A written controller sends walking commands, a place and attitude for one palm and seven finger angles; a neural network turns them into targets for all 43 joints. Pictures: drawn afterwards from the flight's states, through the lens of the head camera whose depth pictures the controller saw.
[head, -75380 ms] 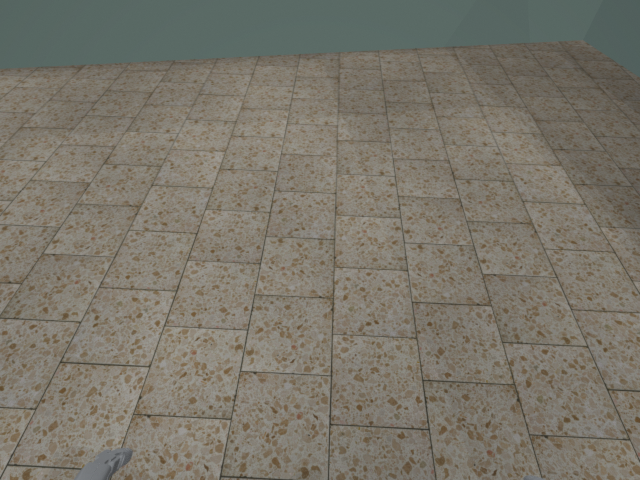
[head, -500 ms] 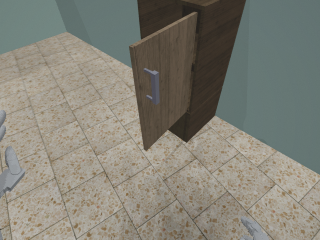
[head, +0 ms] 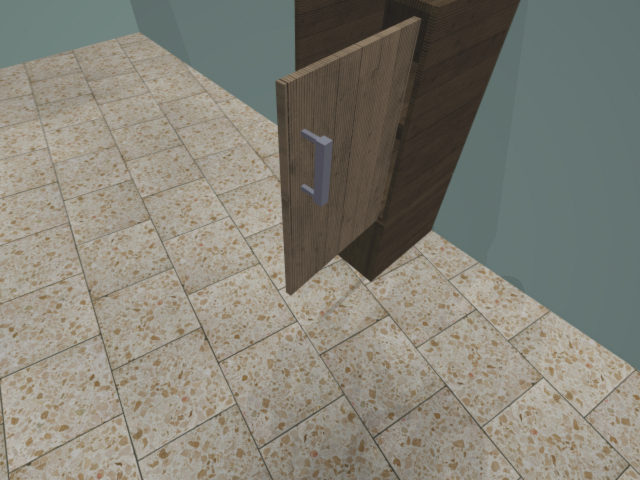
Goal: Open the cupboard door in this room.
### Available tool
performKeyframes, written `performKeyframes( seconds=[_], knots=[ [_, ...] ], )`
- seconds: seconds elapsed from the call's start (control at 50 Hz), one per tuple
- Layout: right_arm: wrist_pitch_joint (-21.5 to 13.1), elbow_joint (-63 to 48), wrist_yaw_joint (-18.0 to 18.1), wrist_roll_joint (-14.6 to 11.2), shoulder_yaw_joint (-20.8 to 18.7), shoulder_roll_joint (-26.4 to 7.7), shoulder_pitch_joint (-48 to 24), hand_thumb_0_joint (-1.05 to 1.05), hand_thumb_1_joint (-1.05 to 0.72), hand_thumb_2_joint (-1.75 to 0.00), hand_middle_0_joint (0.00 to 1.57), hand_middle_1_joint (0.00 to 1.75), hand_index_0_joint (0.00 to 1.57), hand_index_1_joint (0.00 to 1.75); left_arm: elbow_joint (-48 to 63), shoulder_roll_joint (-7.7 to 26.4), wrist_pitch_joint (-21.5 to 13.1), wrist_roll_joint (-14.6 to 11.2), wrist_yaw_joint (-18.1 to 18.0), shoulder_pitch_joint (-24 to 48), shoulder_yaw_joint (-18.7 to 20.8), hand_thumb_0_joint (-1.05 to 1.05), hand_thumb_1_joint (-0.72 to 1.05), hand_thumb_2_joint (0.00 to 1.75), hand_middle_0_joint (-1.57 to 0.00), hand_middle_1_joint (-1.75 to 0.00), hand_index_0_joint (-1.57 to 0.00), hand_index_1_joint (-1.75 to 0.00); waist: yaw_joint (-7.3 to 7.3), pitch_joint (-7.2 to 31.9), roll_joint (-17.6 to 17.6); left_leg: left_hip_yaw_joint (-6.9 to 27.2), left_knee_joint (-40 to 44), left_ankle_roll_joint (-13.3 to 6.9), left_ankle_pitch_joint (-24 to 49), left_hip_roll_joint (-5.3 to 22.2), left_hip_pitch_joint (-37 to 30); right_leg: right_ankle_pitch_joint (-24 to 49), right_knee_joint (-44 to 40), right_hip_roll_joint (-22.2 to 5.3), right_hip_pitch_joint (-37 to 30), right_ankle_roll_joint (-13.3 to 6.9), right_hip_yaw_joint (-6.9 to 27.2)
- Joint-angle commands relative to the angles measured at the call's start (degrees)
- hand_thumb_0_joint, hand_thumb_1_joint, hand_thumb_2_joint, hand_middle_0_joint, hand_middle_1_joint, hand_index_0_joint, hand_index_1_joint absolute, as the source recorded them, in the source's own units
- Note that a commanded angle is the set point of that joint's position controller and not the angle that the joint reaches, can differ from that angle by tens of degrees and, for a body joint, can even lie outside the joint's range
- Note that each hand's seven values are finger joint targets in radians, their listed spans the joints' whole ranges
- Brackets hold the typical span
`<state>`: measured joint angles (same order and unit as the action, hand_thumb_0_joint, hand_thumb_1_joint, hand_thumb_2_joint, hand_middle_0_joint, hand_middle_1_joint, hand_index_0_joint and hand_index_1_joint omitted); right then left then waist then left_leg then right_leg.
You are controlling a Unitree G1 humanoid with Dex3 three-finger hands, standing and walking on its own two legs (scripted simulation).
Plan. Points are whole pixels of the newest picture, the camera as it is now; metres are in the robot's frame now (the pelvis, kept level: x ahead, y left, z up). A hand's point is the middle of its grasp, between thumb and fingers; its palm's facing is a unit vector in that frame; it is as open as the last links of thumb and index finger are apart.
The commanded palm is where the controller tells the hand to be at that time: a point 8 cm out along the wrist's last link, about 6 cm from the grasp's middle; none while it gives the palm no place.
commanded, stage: let the arm hang, fingers relaxed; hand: left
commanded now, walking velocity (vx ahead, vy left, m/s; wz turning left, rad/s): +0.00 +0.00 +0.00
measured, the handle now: (314, 168) +0.63 +0.04 +0.01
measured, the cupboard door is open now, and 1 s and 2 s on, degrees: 94 94 94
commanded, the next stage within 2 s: look to check the result in 0.78 s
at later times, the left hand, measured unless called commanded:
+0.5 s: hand out of the picture -0.02 +0.19 -0.16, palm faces +0.01 -0.98 -0.20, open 7.3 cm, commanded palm none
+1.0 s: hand out of the picture -0.01 +0.18 -0.17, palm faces +0.01 -0.98 -0.17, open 7.3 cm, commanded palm none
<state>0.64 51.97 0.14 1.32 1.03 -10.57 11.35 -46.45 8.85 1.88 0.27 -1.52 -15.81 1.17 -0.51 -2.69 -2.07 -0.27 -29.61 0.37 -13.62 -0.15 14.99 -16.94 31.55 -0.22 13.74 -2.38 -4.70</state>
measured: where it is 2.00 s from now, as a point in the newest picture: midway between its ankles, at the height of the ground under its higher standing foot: outside the picture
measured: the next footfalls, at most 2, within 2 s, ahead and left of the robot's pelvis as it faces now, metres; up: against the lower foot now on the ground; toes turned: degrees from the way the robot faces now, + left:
none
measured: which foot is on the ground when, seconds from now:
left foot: down 0.00-1.00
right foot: down 0.00-1.00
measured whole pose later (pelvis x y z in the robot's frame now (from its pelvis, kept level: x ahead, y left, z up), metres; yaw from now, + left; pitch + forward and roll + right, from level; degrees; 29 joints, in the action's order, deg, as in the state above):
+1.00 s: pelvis +0.00 +0.02 +0.01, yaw -2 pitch -2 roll +0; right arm -0.2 65.9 2.0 1.1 -0.1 -6.7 16.8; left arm -66.3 6.8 -0.6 0.8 -1.9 -17.1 0.7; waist -0.1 -2.6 0.5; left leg -2.7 -22.6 -1.3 -10.5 -0.6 10.6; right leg -12.3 23.6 -0.4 9.7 -0.7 -2.3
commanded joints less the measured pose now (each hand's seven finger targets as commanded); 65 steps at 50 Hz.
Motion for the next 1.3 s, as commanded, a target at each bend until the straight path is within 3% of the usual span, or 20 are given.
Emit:
performKeyframes(
  seconds=[0.0,0.04,0.12,0.18,0.34,0.68,0.86,0.92,1.02,1.28],
  knots=[
    [-0.5,0.3,1.0,0.2,-1.7,-6.1,-0.3,0.0,-0.9,-0.9,0.2,0.3,0.2,0.3,-2.6,8.8,-2.5,0.6,0.0,-2.0,1.6,0.0,0.9,0.9,-0.2,-0.3,-0.2,-0.3,0.71,3.5,12.3,4.4,6.7,-1.8,7.8,4.9,-1.7,8.2,-10.9,-5.5,-4.0,-0.4,8.1],
    [-0.1,2.5,1.1,0.1,-1.7,-5.2,1.2,0.0,-0.9,-0.9,0.2,0.3,0.2,0.3,-6.0,8.8,-2.6,0.3,0.0,-1.6,1.0,0.0,0.9,0.9,-0.2,-0.3,-0.2,-0.3,0.29,3.5,12.0,4.3,7.5,-1.6,4.3,4.6,-1.6,6.4,-12.6,-5.8,-4.6,-0.8,8.5],
    [0.1,6.1,1.3,0.0,-1.9,-4.7,4.5,0.0,-0.9,-0.9,0.2,0.3,0.2,0.3,-10.8,7.7,-2.8,0.2,0.1,-0.9,0.5,0.0,0.9,0.9,-0.2,-0.3,-0.2,-0.3,-0.35,1.4,2.3,3.7,8.4,-1.6,2.3,4.9,-3.1,1.8,-15.5,-6.0,-2.5,-0.8,8.2],
    [0.1,8.6,1.4,0.0,-1.8,-4.3,6.4,0.0,-0.9,-0.9,0.2,0.3,0.2,0.3,-13.6,7.3,-2.8,0.1,0.0,-1.2,0.3,0.0,0.9,0.9,-0.2,-0.3,-0.2,-0.3,-0.36,-0.9,0.4,3.3,9.3,-1.7,2.2,4.8,-3.5,-0.2,-16.4,-5.9,-1.1,-0.8,8.5],
    [0.0,12.2,1.6,0.1,-1.3,-2.8,9.2,0.0,-0.9,-0.9,0.2,0.3,0.2,0.3,-17.7,6.4,-2.4,0.0,-0.3,-3.3,0.1,0.0,0.9,0.9,-0.2,-0.3,-0.2,-0.3,0.05,-2.8,0.5,3.0,11.0,-1.9,0.3,4.5,-2.7,-2.8,-16.0,-5.6,-0.3,-0.6,8.4],
    [-0.8,13.4,2.1,-0.1,-1.4,0.0,11.3,0.0,-0.9,-0.9,0.2,0.3,0.2,0.3,-18.8,3.6,-2.7,0.1,-0.7,-4.9,0.3,0.0,0.9,0.9,-0.2,-0.3,-0.2,-0.3,0.25,-3.2,3.4,3.5,12.3,-2.2,1.1,5.0,-1.4,3.4,-13.2,-5.1,-1.4,-0.3,7.7],
    [-0.9,13.1,2.1,-0.1,-1.7,-0.4,10.8,0.0,-0.9,-0.9,0.2,0.3,0.2,0.3,-18.8,3.2,-2.9,0.2,-0.8,-5.3,0.2,0.0,0.9,0.9,-0.2,-0.3,-0.2,-0.3,0.01,-2.9,1.8,3.5,12.1,-2.3,1.8,5.2,-2.7,3.9,-13.3,-5.1,-0.9,-0.1,7.7],
    [-1.1,13.1,2.1,-0.2,-1.7,-0.8,10.3,0.0,-0.9,-0.9,0.2,0.3,0.2,0.3,-18.9,3.3,-3.0,0.2,-0.8,-5.3,0.2,0.0,0.9,0.9,-0.2,-0.3,-0.2,-0.3,-0.05,-2.4,3.1,3.6,12.0,-2.3,3.5,5.4,-3.5,5.3,-13.1,-5.2,-1.2,-0.1,7.7],
    [-1.0,13.0,2.1,-0.2,-1.7,-1.1,9.7,0.0,-0.9,-0.9,0.2,0.3,0.2,0.3,-19.0,3.6,-3.1,0.3,-0.8,-5.3,0.1,0.0,0.9,0.9,-0.2,-0.3,-0.2,-0.3,-0.11,-2.6,1.8,3.4,12.1,-2.3,3.1,5.4,-3.9,5.0,-13.3,-5.3,-1.0,0.1,7.6],
    [-1.3,13.2,2.1,-0.2,-1.6,-2.1,8.2,0.0,-0.9,-0.9,0.2,0.3,0.2,0.3,-19.0,4.2,-3.1,0.2,-0.7,-4.5,0.1,0.0,0.9,0.9,-0.2,-0.3,-0.2,-0.3,0.09,-1.5,3.0,3.4,12.1,-2.3,6.2,5.5,-5.0,7.4,-13.3,-5.5,-2.6,0.2,7.8]
  ],
)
